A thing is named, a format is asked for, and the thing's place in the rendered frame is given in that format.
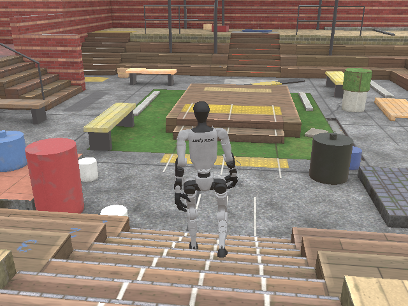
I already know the right robot hand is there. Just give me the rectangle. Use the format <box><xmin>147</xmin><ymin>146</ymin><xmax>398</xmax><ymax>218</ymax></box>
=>
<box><xmin>225</xmin><ymin>175</ymin><xmax>238</xmax><ymax>189</ymax></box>

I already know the right robot forearm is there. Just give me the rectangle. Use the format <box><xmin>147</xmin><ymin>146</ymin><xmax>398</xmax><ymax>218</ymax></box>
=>
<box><xmin>226</xmin><ymin>153</ymin><xmax>237</xmax><ymax>177</ymax></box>

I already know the left robot upper arm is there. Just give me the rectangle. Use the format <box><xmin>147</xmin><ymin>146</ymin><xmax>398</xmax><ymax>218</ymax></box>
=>
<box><xmin>177</xmin><ymin>129</ymin><xmax>189</xmax><ymax>167</ymax></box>

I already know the robot left shin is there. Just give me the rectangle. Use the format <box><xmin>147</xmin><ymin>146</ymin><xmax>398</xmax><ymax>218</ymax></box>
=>
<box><xmin>187</xmin><ymin>209</ymin><xmax>197</xmax><ymax>249</ymax></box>

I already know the left robot forearm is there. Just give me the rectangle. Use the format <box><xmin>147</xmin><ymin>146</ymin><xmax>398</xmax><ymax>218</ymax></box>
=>
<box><xmin>174</xmin><ymin>158</ymin><xmax>184</xmax><ymax>193</ymax></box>

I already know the right robot upper arm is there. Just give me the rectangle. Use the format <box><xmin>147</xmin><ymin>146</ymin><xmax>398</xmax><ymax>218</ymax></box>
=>
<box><xmin>215</xmin><ymin>128</ymin><xmax>233</xmax><ymax>162</ymax></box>

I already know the robot torso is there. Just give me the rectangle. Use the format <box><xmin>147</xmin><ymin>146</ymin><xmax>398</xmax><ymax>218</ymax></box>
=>
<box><xmin>188</xmin><ymin>126</ymin><xmax>217</xmax><ymax>191</ymax></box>

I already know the left robot hand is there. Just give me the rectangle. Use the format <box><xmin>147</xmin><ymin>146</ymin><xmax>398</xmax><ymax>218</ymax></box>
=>
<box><xmin>175</xmin><ymin>193</ymin><xmax>191</xmax><ymax>212</ymax></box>

